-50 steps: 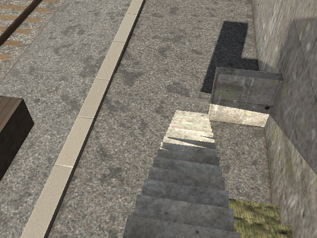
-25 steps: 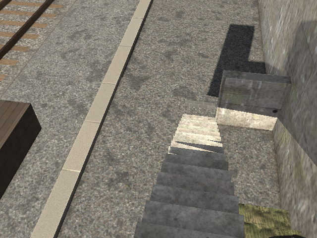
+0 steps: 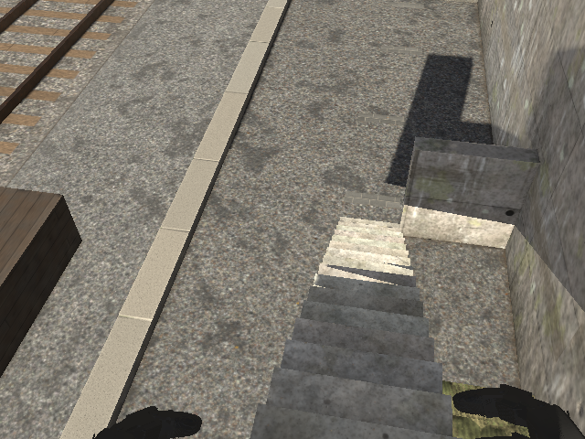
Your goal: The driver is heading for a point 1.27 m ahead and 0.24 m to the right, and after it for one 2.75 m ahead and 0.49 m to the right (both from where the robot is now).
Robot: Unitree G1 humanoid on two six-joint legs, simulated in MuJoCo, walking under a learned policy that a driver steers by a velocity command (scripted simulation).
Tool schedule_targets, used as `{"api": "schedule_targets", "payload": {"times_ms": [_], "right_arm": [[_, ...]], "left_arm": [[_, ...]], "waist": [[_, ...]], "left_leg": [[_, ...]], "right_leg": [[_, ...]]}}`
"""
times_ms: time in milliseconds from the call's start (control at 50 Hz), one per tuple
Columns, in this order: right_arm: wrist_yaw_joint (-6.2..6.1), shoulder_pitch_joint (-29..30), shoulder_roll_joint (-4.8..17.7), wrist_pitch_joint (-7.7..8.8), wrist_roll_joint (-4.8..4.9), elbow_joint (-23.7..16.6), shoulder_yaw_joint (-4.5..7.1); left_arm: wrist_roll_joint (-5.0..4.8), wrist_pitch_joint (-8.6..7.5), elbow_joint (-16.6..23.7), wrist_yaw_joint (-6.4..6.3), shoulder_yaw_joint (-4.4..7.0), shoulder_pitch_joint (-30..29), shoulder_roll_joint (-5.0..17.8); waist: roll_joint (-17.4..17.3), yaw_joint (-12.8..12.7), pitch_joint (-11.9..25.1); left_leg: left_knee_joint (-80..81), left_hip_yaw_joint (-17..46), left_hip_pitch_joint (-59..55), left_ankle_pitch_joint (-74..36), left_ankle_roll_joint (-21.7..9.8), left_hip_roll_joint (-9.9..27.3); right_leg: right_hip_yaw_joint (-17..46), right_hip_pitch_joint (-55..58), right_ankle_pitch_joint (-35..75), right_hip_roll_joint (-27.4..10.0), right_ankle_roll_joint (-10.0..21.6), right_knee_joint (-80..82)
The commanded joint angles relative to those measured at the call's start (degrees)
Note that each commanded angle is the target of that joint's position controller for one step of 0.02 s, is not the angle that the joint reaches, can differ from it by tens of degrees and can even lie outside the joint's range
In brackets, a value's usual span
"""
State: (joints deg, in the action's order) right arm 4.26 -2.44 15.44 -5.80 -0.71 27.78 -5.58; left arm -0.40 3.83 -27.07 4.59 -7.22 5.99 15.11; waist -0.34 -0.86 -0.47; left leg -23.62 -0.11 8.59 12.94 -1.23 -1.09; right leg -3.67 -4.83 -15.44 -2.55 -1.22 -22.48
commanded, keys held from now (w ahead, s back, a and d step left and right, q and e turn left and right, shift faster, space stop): w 0.12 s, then no key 0.14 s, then e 0.62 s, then w+e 0.06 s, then w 0.06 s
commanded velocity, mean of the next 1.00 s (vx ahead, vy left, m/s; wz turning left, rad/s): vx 0.19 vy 0.00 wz -0.30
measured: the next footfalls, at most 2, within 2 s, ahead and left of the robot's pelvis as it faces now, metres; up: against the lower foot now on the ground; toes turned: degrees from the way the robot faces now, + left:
left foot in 1.06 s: +0.05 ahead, +0.07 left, +0.00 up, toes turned -22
right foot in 1.52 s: +0.05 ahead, -0.18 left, +0.00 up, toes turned -19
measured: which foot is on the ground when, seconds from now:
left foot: down 0.00-0.78, up 0.80-1.00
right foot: down 0.00-1.00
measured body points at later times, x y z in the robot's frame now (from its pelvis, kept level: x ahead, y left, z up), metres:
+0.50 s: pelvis -0.01 +0.00 -0.01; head -0.01 +0.00 +0.44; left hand +0.16 +0.22 -0.10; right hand +0.16 -0.24 -0.08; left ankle +0.00 +0.11 -0.74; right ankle -0.04 -0.13 -0.74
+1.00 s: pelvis -0.02 +0.01 -0.03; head -0.02 +0.01 +0.42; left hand +0.20 +0.23 -0.12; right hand +0.02 -0.30 -0.13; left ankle +0.02 +0.10 -0.69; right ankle -0.04 -0.13 -0.74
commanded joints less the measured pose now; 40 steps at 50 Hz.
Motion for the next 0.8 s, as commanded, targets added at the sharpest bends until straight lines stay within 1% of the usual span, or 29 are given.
{"api": "schedule_targets", "payload": {"times_ms": [20,80,120,140,160,180,260,320,360,380,400,420,440,460,480,500,520,540,560,580,600,640,680,720,740,760,780,800], "right_arm": [[-0.03,6.94,5.59,0.92,-0.01,-7.26,1.93],[-0.02,6.31,5.65,0.91,0.02,-8.00,1.93],[-0.07,5.80,5.51,1.17,0.01,-8.32,1.90],[-0.09,4.79,5.14,1.18,-0.15,-7.95,1.83],[0.03,3.56,5.39,1.05,-0.48,-7.31,2.03],[0.11,2.65,5.39,1.02,-0.54,-6.73,2.11],[0.19,0.52,5.21,1.25,-0.35,-4.59,2.58],[-0.23,-0.83,4.58,1.80,-0.64,-3.55,2.85],[-0.68,-1.47,5.30,2.04,-0.44,-3.20,3.37],[-0.98,-1.31,6.38,1.97,0.16,-3.31,3.73],[-1.34,-1.46,7.76,1.74,0.58,-3.40,4.34],[-1.70,-2.25,8.09,1.31,0.19,-3.25,4.36],[-2.03,-2.50,8.45,0.91,0.30,-3.20,4.57],[-2.13,-3.10,7.87,0.80,0.75,-2.55,4.42],[-2.06,-3.59,8.25,0.74,0.98,-2.44,4.58],[-2.02,-4.01,8.49,0.72,1.15,-2.38,4.83],[-1.86,-4.25,8.89,0.44,1.45,-2.22,5.06],[-1.97,-4.76,9.59,0.05,1.66,-2.13,5.41],[-2.08,-4.88,9.90,-0.26,1.78,-2.20,5.66],[-2.18,-5.37,9.56,-0.44,1.78,-2.36,5.55],[-2.39,-6.11,9.50,-0.42,1.57,-2.14,5.61],[-2.77,-7.41,10.29,-0.67,1.84,-1.54,6.09],[-3.27,-8.38,11.10,-1.08,2.08,-1.11,6.60],[-3.77,-9.10,11.61,-1.44,2.23,-0.60,6.98],[-3.99,-9.41,11.58,-1.50,2.29,-0.40,7.07],[-4.21,-9.37,11.04,-1.36,2.31,-0.51,6.85],[-4.09,-8.52,9.22,-1.10,1.88,-0.31,6.27],[-3.95,-5.10,8.01,-0.87,1.59,0.01,5.57]], "left_arm": [[0.18,-1.23,6.76,0.32,1.70,-5.77,5.16],[0.29,-1.43,7.19,0.55,1.58,-4.99,4.90],[0.20,-1.67,7.40,0.60,1.53,-4.88,4.71],[0.42,-1.70,6.90,0.57,1.49,-3.68,4.48],[1.02,-1.40,6.40,0.56,1.34,-2.31,4.44],[1.14,-1.26,5.90,0.51,1.44,-1.22,4.44],[0.95,-1.24,4.06,0.28,1.93,1.24,4.63],[0.52,-1.25,2.42,0.33,2.08,1.59,4.47],[0.26,-1.12,1.82,0.35,2.67,1.15,5.35],[0.32,-0.83,1.35,0.61,3.19,0.92,6.48],[0.40,-0.69,1.91,0.75,3.66,0.35,7.09],[0.54,-0.20,2.34,0.85,3.82,0.03,7.16],[0.63,0.21,2.40,0.89,4.07,0.20,7.22],[0.61,0.59,2.49,0.54,4.43,1.50,7.28],[0.29,0.99,2.46,0.18,4.82,2.07,8.03],[0.04,1.48,2.99,-0.13,5.53,1.61,9.28],[0.33,1.87,3.17,-0.24,5.68,1.74,9.21],[0.51,2.23,3.48,-0.34,6.07,2.52,9.22],[0.54,2.56,3.64,-0.49,6.36,2.74,9.29],[0.78,3.01,3.75,-0.56,6.53,2.86,9.13],[0.66,3.25,3.78,-0.51,7.06,3.01,9.77],[0.28,3.75,4.22,-0.40,8.09,2.55,11.03],[-0.28,3.96,4.39,-0.26,8.90,2.40,11.82],[-0.92,4.04,4.51,-0.17,9.69,2.46,12.80],[-1.22,4.09,4.53,-0.23,10.09,2.57,13.56],[-1.63,4.15,4.34,-0.44,10.52,2.97,14.49],[-2.08,4.66,3.38,-1.07,11.07,4.58,15.66],[-1.85,4.85,2.27,-1.04,11.77,8.55,18.37]], "waist": [[0.56,0.15,4.85],[0.17,0.11,4.87],[-0.17,0.14,4.70],[-0.18,0.04,5.02],[0.57,0.29,4.90],[0.38,0.11,4.35],[-0.14,0.04,2.22],[0.01,1.11,1.91],[0.53,1.57,1.76],[0.37,1.63,1.28],[0.32,1.66,2.61],[0.66,1.81,3.36],[-0.03,1.50,3.59],[-0.90,1.01,3.52],[-1.52,0.86,2.96],[-1.79,1.37,2.94],[-1.45,0.92,2.86],[-2.63,0.67,3.92],[-3.12,0.60,4.45],[-3.65,0.56,5.03],[-3.68,0.74,5.44],[-3.07,1.03,5.48],[-2.59,1.36,5.25],[-1.42,1.51,4.69],[0.03,1.65,4.22],[2.61,1.79,3.78],[5.74,1.00,3.77],[12.67,-1.92,3.15]], "left_leg": [[2.99,10.31,-2.54,-10.88,-3.56,9.33],[3.10,10.57,-1.98,-9.29,-3.58,9.24],[3.35,10.67,-1.22,-8.02,-3.39,9.20],[3.41,10.83,-1.39,-8.38,-3.31,9.42],[3.58,10.87,-1.89,-8.16,-3.47,9.50],[3.74,11.05,-1.92,-8.09,-3.49,9.66],[3.88,11.22,-0.59,-6.43,-3.63,9.72],[3.43,9.18,-1.25,-5.26,-3.12,9.88],[2.60,7.68,-0.94,-4.87,-2.79,9.80],[1.73,6.85,-0.84,-4.43,-2.82,9.83],[0.58,6.19,-1.07,-3.45,-3.14,9.85],[0.33,5.84,-1.01,-3.03,-3.36,10.17],[-0.05,5.42,-0.89,-2.79,-3.58,10.43],[-0.30,5.14,-0.38,-3.35,-3.68,10.64],[-1.00,4.15,-0.16,-4.72,-3.51,10.53],[-1.66,3.28,-0.09,-5.97,-3.22,10.61],[-2.05,3.50,-0.05,-7.04,-3.26,11.21],[-2.33,2.90,-0.58,-7.94,-3.65,11.79],[-3.12,2.60,-1.00,-8.61,-3.87,12.39],[-3.75,2.22,-1.26,-9.31,-3.92,12.80],[-4.55,1.69,-1.74,-8.83,-4.09,13.18],[-6.46,1.23,-1.69,-8.35,-4.54,14.15],[-8.34,0.64,0.00,-5.84,-4.60,15.05],[-10.98,-0.77,2.93,-0.09,-4.03,14.87],[-13.16,-2.01,4.99,3.84,-3.35,13.99],[-16.35,-3.47,7.91,8.49,-2.30,12.25],[-21.21,-6.33,13.63,14.75,-0.28,8.47],[-31.38,-7.62,24.11,30.57,0.96,1.94]], "right_leg": [[7.36,-3.37,7.18,-7.64,3.36,3.96],[7.40,-4.08,5.36,-7.49,3.25,3.97],[7.49,-4.26,4.38,-7.40,3.24,3.89],[7.52,-3.97,4.14,-7.61,3.06,3.97],[7.41,-4.56,3.75,-7.86,2.81,4.23],[7.42,-4.78,3.06,-7.90,2.67,4.54],[7.30,-5.72,1.04,-7.89,2.69,4.68],[9.08,-6.89,2.27,-7.83,3.51,4.92],[9.94,-7.15,3.73,-7.31,4.13,3.89],[10.13,-7.96,4.53,-6.98,4.15,2.64],[10.20,-8.75,4.61,-6.58,4.49,1.28],[10.24,-9.05,5.16,-5.95,4.36,-0.17],[10.03,-9.73,5.47,-5.24,4.27,-1.55],[9.75,-9.51,6.44,-4.63,3.56,-2.86],[9.84,-10.34,7.61,-4.37,3.51,-4.24],[10.47,-11.08,8.24,-4.14,3.89,-5.88],[10.26,-12.14,8.32,-3.36,4.00,-7.28],[9.89,-12.59,8.70,-2.61,3.60,-9.11],[9.58,-13.45,9.16,-2.08,3.44,-10.73],[9.44,-14.17,10.33,-1.77,3.47,-12.42],[9.67,-15.16,10.95,-1.54,3.42,-13.42],[9.94,-17.28,12.09,-0.91,3.64,-16.15],[10.45,-18.67,11.74,-0.27,3.91,-18.34],[12.22,-19.78,10.90,0.06,4.48,-19.69],[14.35,-20.23,10.29,-0.08,5.09,-19.39],[17.96,-20.21,9.38,-0.52,6.19,-17.91],[23.70,-16.47,6.43,-1.77,8.75,-14.80],[34.84,-9.95,9.42,-4.65,12.45,-8.30]]}}
Velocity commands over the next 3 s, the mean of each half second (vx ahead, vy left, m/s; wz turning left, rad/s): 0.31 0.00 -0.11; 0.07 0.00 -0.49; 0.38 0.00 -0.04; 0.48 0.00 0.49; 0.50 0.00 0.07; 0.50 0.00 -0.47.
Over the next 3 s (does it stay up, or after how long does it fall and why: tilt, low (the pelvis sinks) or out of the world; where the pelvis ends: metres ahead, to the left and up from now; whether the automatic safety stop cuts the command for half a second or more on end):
stays up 0.71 -0.17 -0.59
